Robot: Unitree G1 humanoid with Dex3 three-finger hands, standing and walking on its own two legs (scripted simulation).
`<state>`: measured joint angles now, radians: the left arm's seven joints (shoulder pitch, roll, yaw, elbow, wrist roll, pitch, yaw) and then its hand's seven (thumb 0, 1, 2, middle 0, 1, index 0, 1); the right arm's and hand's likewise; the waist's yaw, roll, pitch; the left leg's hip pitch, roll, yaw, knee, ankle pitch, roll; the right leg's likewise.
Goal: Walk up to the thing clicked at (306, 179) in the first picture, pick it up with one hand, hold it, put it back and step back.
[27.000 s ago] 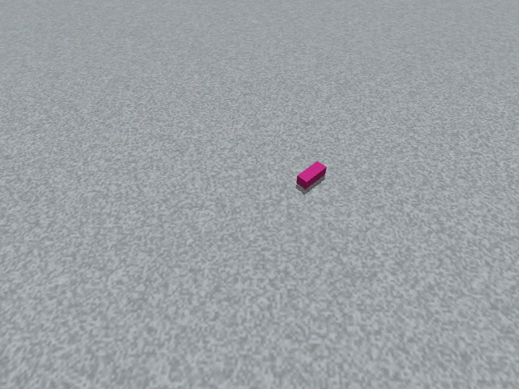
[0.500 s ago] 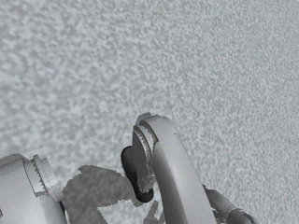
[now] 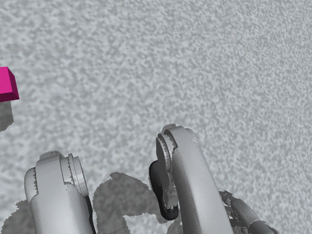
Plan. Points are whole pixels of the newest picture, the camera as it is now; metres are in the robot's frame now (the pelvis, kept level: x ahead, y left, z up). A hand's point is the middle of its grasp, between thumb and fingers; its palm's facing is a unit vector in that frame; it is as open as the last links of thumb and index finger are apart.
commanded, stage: settle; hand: left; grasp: from above
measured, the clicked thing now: out of the picture +0.48 +0.37 -0.20
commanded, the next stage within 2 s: lift in 0.18 s
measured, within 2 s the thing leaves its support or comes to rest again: neither
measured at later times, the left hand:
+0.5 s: hand out of the picture +0.45 +0.36 -0.11, palm faces -0.45 -0.12 -0.89, open 9.3 cm
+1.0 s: hand out of the picture +0.37 +0.34 +0.06, palm faces -0.42 -0.14 -0.90, open 9.3 cm
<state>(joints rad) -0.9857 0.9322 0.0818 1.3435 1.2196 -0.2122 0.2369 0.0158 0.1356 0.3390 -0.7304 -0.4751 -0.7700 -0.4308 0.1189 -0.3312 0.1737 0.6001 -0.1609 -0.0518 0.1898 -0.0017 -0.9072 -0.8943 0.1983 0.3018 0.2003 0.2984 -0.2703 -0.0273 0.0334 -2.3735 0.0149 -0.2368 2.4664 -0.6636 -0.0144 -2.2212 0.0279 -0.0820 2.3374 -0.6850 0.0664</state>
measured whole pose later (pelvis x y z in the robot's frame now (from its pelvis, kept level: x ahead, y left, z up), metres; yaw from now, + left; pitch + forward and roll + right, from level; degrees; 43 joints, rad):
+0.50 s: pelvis -0.01 +0.00 +0.03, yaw +3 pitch +34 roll -11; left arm -0.92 0.86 0.10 1.16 1.16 -0.18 0.11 0.01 0.14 0.33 -0.74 -0.46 -0.78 -0.42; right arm 0.19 -0.30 0.10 0.61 -0.10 0.05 0.12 0.00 -0.91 -0.90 0.20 0.30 0.20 0.30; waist -0.24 0.01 -0.02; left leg -2.32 0.02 -0.19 2.34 -0.63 -0.01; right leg -2.19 0.00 -0.05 2.25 -0.67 0.06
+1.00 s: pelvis -0.01 +0.00 +0.14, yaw +7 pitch +32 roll -7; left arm -0.56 0.68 0.03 0.72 0.99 -0.15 -0.03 0.01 0.16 0.32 -0.72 -0.48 -0.75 -0.44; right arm 0.14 -0.26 0.01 0.60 -0.01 0.08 0.04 0.00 -0.90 -0.89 0.20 0.30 0.20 0.30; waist -0.11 0.05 -0.16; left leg -1.94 0.04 -0.11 1.98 -0.61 0.00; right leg -1.85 -0.02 -0.02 1.92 -0.64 0.07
